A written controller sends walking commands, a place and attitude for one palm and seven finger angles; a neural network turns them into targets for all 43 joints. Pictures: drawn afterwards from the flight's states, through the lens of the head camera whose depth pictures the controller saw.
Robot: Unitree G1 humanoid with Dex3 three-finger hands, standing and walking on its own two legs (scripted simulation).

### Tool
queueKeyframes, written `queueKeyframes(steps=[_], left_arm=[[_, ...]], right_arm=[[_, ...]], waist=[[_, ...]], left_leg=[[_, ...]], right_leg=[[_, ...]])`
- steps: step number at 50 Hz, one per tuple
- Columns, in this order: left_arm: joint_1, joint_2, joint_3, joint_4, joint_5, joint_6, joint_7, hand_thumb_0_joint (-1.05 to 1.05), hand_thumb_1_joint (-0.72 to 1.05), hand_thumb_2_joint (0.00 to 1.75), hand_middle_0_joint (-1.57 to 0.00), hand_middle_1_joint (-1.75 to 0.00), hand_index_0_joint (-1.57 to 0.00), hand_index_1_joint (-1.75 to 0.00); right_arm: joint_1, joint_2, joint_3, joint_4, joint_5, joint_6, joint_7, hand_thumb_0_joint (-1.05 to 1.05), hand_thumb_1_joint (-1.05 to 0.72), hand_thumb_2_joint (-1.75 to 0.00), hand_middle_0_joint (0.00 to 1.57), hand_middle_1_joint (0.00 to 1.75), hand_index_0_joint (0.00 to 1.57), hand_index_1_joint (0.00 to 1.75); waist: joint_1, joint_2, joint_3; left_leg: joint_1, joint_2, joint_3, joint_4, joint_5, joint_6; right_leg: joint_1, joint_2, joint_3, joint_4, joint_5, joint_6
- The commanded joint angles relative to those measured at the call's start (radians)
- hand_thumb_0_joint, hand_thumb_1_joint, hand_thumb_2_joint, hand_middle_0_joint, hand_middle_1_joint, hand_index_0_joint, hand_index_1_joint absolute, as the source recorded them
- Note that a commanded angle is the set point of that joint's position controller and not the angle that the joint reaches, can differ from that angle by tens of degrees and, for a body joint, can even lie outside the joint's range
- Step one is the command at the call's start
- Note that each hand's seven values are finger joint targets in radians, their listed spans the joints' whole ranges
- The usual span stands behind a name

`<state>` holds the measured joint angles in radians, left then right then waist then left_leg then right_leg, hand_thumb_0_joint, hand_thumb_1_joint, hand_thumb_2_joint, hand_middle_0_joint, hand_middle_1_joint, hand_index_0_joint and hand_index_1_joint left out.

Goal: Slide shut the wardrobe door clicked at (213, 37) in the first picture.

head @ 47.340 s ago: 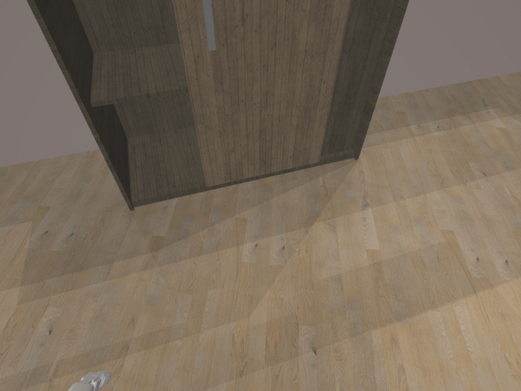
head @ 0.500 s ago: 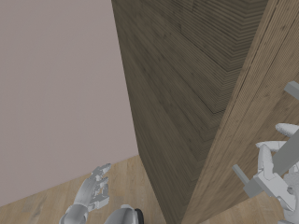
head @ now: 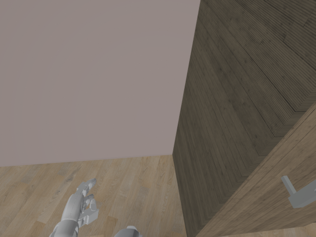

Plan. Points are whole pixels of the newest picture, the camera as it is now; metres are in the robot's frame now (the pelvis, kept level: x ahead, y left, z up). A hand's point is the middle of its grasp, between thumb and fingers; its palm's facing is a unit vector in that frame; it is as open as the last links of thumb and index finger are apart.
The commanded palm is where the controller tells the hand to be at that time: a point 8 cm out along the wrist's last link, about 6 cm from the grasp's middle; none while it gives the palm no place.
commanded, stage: stop walking and hold the door there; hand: right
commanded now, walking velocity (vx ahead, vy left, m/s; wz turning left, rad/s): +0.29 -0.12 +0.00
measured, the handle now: out of the picture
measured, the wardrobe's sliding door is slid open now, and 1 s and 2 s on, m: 0.00 0.00 0.00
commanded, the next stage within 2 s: none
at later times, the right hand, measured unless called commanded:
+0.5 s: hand out of the picture +0.18 -0.29 +0.16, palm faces +0.58 +0.72 -0.37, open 7.3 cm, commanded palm +0.13 -0.29 +0.15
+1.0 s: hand out of the picture +0.18 -0.29 +0.16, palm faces +0.54 +0.76 -0.36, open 7.1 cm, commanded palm +0.13 -0.30 +0.15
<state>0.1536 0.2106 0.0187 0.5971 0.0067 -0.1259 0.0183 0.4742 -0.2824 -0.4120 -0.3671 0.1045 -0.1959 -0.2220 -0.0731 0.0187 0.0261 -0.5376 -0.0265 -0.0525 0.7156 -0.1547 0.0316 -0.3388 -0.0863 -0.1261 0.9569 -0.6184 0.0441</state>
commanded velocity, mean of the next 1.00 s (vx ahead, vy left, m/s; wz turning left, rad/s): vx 0.07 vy -0.03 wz -0.01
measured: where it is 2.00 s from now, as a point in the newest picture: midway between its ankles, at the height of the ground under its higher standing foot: outside the picture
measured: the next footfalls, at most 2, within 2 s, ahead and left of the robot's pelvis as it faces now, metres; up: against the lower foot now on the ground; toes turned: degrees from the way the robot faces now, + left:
left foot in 0.32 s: +0.00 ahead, +0.14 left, +0.00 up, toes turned +12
right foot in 0.52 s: +0.02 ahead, -0.10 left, +0.00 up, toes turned +7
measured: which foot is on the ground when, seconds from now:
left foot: down 0.00-0.06, up 0.08-0.30, down 0.32-0.54, up 0.56-0.76, down 0.78-1.00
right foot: down 0.00-0.32, up 0.34-0.50, down 0.52-1.00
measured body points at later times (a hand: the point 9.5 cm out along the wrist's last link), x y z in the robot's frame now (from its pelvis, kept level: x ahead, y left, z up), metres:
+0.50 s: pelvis -0.06 +0.02 +0.02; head -0.09 +0.03 +0.47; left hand +0.01 +0.30 -0.09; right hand +0.14 -0.33 +0.18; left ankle -0.04 +0.13 -0.71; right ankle -0.01 -0.10 -0.69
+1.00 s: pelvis -0.08 +0.00 +0.03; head -0.09 +0.02 +0.48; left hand +0.04 +0.28 -0.07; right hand +0.14 -0.33 +0.18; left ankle -0.08 +0.10 -0.71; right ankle -0.02 -0.11 -0.71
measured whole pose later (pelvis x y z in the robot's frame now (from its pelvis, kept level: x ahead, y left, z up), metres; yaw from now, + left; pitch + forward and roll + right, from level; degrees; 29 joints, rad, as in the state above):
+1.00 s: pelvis -0.08 +0.00 +0.03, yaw +11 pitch -2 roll +0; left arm 0.22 0.27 0.01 0.71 -0.02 -0.09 0.08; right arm 0.34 -0.33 -0.46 -0.05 0.05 -0.19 -0.23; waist -0.07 -0.05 0.00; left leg -0.23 0.00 0.09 0.53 -0.26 0.03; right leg -0.25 -0.04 -0.06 0.51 -0.21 -0.01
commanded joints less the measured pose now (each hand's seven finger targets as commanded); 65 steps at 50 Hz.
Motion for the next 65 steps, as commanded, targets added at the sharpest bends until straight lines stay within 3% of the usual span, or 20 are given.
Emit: queueKeyframes(steps=[1,3,5,7,13,15,16,18,25,28,31,36,38,40,44,49,59,61,63,65], left_arm=[[0.013,0.108,0.008,-0.13,-0.007,0.008,0.02,0.0,0.9,0.9,-0.2,-0.3,-0.2,-0.3],[-0.009,0.16,0.013,-0.16,-0.014,0.011,0.029,0.0,0.9,0.9,-0.2,-0.3,-0.2,-0.3],[-0.037,0.118,0.03,-0.16,-0.014,0.003,0.033,0.0,0.9,0.9,-0.2,-0.3,-0.2,-0.3],[-0.046,0.136,0.031,-0.109,-0.029,-0.008,0.04,0.0,0.9,0.9,-0.2,-0.3,-0.2,-0.3],[0.003,0.161,0.023,-0.069,-0.013,-0.009,0.06,0.0,0.9,0.9,-0.2,-0.3,-0.2,-0.3],[0.01,0.144,0.033,-0.061,-0.015,-0.011,0.06,0.0,0.9,0.9,-0.2,-0.3,-0.2,-0.3],[-0.006,0.145,0.041,-0.061,-0.012,-0.022,0.06,0.0,0.9,0.9,-0.2,-0.3,-0.2,-0.3],[0.012,0.17,0.056,-0.033,-0.016,-0.029,0.044,0.0,0.9,0.9,-0.2,-0.3,-0.2,-0.3],[0.006,0.154,0.044,-0.024,-0.006,-0.014,0.061,0.0,0.9,0.9,-0.2,-0.3,-0.2,-0.3],[-0.026,0.143,0.024,-0.052,-0.017,-0.028,0.063,0.0,0.9,0.9,-0.2,-0.3,-0.2,-0.3],[-0.034,0.131,0.029,-0.038,-0.023,-0.032,0.056,0.0,0.9,0.9,-0.2,-0.3,-0.2,-0.3],[-0.015,0.143,0.015,-0.055,-0.019,-0.025,0.054,0.0,0.9,0.9,-0.2,-0.3,-0.2,-0.3],[-0.003,0.13,0.02,-0.058,-0.015,-0.014,0.052,0.0,0.9,0.9,-0.2,-0.3,-0.2,-0.3],[-0.022,0.127,0.019,-0.056,-0.015,-0.029,0.047,0.0,0.9,0.9,-0.2,-0.3,-0.2,-0.3],[-0.039,0.123,0.004,-0.041,-0.014,-0.031,0.061,0.0,0.9,0.9,-0.2,-0.3,-0.2,-0.3],[-0.039,0.157,0.035,-0.069,-0.03,-0.022,0.071,0.0,0.9,0.9,-0.2,-0.3,-0.2,-0.3],[-0.02,0.128,0.029,-0.095,-0.038,0.005,0.044,0.0,0.9,0.9,-0.2,-0.3,-0.2,-0.3],[-0.029,0.139,0.03,-0.101,-0.035,0.013,0.045,0.0,0.9,0.9,-0.2,-0.3,-0.2,-0.3],[-0.032,0.156,0.022,-0.126,-0.035,0.011,0.051,0.0,0.9,0.9,-0.2,-0.3,-0.2,-0.3],[-0.032,0.13,0.024,-0.111,-0.03,0.002,0.048,0.0,0.9,0.9,-0.2,-0.3,-0.2,-0.3]], right_arm=[[-0.018,-0.157,0.049,-0.145,-0.068,-0.018,0.063,0.0,-0.9,-0.9,0.45,1.4,0.45,1.4],[-0.02,-0.126,0.08,-0.128,-0.073,-0.019,0.067,0.0,-0.9,-0.9,0.45,1.4,0.45,1.4],[-0.037,-0.134,0.093,-0.115,-0.102,-0.01,0.059,0.0,-0.9,-0.9,0.45,1.4,0.45,1.4],[0.019,-0.115,0.114,0.024,-0.107,0.014,0.045,0.0,-0.9,-0.9,0.45,1.4,0.45,1.4],[-0.037,-0.169,0.061,0.068,-0.109,0.007,0.031,0.0,-0.9,-0.9,0.45,1.4,0.45,1.4],[-0.054,-0.257,-0.025,0.112,-0.115,0.0,0.022,0.0,-0.9,-0.9,0.45,1.4,0.45,1.4],[-0.077,-0.314,-0.084,0.139,-0.103,0.0,0.015,0.0,-0.9,-0.9,0.45,1.4,0.45,1.4],[-0.104,-0.307,-0.077,0.162,-0.102,-0.021,0.016,0.0,-0.9,-0.9,0.45,1.4,0.45,1.4],[-0.148,-0.246,-0.014,0.126,-0.103,-0.039,0.031,0.0,-0.9,-0.9,0.45,1.4,0.45,1.4],[-0.157,-0.217,0.035,0.02,-0.111,-0.056,0.036,0.0,-0.9,-0.9,0.45,1.4,0.45,1.4],[-0.103,-0.191,0.045,0.112,-0.117,-0.024,0.039,0.0,-0.9,-0.9,0.45,1.4,0.45,1.4],[-0.164,-0.215,0.035,0.142,-0.122,-0.003,0.033,0.0,-0.9,-0.9,0.45,1.4,0.45,1.4],[-0.161,-0.269,-0.008,0.198,-0.123,0.01,0.033,0.0,-0.9,-0.9,0.45,1.4,0.45,1.4],[-0.225,-0.345,-0.082,0.214,-0.099,0.014,0.028,0.0,-0.9,-0.9,0.45,1.4,0.45,1.4],[-0.228,-0.257,-0.023,0.245,-0.098,0.0,0.031,0.0,-0.9,-0.9,0.45,1.4,0.45,1.4],[-0.202,-0.213,0.035,0.146,-0.099,-0.011,0.041,0.0,-0.9,-0.9,0.45,1.4,0.45,1.4],[-0.213,-0.22,0.072,0.139,-0.102,-0.034,0.045,0.0,-0.9,-0.9,0.45,1.4,0.45,1.4],[-0.244,-0.218,0.075,0.112,-0.103,-0.044,0.048,0.0,-0.9,-0.9,0.45,1.4,0.45,1.4],[-0.277,-0.15,0.141,0.026,-0.105,-0.064,0.061,0.0,-0.9,-0.9,0.45,1.4,0.45,1.4],[-0.307,-0.146,0.158,-0.004,-0.116,-0.06,0.057,0.0,-0.9,-0.9,0.45,1.4,0.45,1.4]], waist=[[0.097,0.183,-0.17],[0.092,-0.246,-0.076],[0.088,-0.251,0.006],[0.069,-0.084,0.093],[0.062,-0.206,0.035],[0.066,0.09,0.003],[0.06,0.248,-0.011],[0.052,0.193,-0.084],[0.094,-0.046,-0.018],[0.094,-0.339,0.006],[0.075,-0.107,0.056],[0.059,-0.199,0.031],[0.072,0.03,0.037],[0.057,0.154,-0.027],[0.06,0.12,-0.102],[0.056,-0.03,-0.074],[0.076,0.129,-0.054],[0.083,0.051,-0.05],[0.08,-0.328,-0.081],[0.083,-0.133,-0.079]], left_leg=[[0.044,0.111,-0.25,-0.403,-0.382,-0.003],[-0.063,-0.055,-0.006,0.082,-0.248,-0.074],[-0.032,-0.012,-0.014,0.65,-0.209,-0.084],[-0.15,0.034,-0.003,0.64,-0.2,-0.068],[0.256,0.032,0.206,-0.138,-0.196,-0.049],[0.308,0.19,-0.124,-0.367,-0.178,0.046],[0.284,0.363,-0.401,-0.472,-0.155,0.134],[0.38,0.373,-0.473,-0.45,-0.056,0.155],[0.03,0.187,-0.076,-0.248,-0.38,0.028],[0.074,0.023,0.072,0.311,-0.337,-0.037],[0.107,0.065,0.069,0.331,-0.265,-0.049],[0.367,0.032,0.169,-0.17,-0.235,-0.03],[0.281,0.174,-0.105,-0.443,-0.298,0.05],[0.225,0.361,-0.385,-0.546,-0.19,0.152],[0.399,0.263,-0.122,-0.35,0.325,0.1],[0.243,0.15,-0.057,-0.324,0.028,-0.024],[0.141,0.39,-0.153,-0.339,0.021,0.055],[0.059,0.322,-0.084,-0.23,-0.117,0.011],[0.102,0.079,0.098,0.182,-0.386,-0.049],[0.114,0.054,0.015,0.408,-0.322,-0.035]], right_leg=[[0.212,0.107,0.011,-0.422,0.001,-0.074],[0.158,-0.202,0.328,-0.734,-0.175,-0.181],[-0.134,-0.339,0.46,-0.855,-0.171,-0.296],[-0.072,-0.287,0.277,-0.758,-0.025,-0.26],[-0.04,-0.164,0.044,-0.573,0.057,-0.127],[-0.137,-0.013,-0.048,-0.213,0.116,-0.071],[-0.209,0.04,0.004,-0.02,0.086,-0.047],[-0.255,0.056,0.136,0.144,0.144,-0.03],[0.229,0.022,0.1,-0.495,0.219,-0.083],[-0.022,-0.274,0.529,-0.846,-0.221,-0.233],[-0.078,-0.231,0.381,-0.785,-0.016,-0.232],[-0.114,-0.132,0.159,-0.716,-0.003,-0.121],[-0.083,0.003,0.03,-0.397,0.138,-0.058],[-0.078,0.063,0.088,-0.085,0.198,-0.031],[-0.031,0.049,0.104,-0.278,0.23,-0.044],[0.19,-0.067,0.139,-0.546,0.548,-0.084],[0.092,0.03,0.154,-0.358,0.274,-0.055],[0.15,-0.015,0.183,-0.476,0.299,-0.074],[0.037,-0.227,0.433,-0.796,0.045,-0.132],[0.0,-0.246,0.507,-0.873,-0.096,-0.079]])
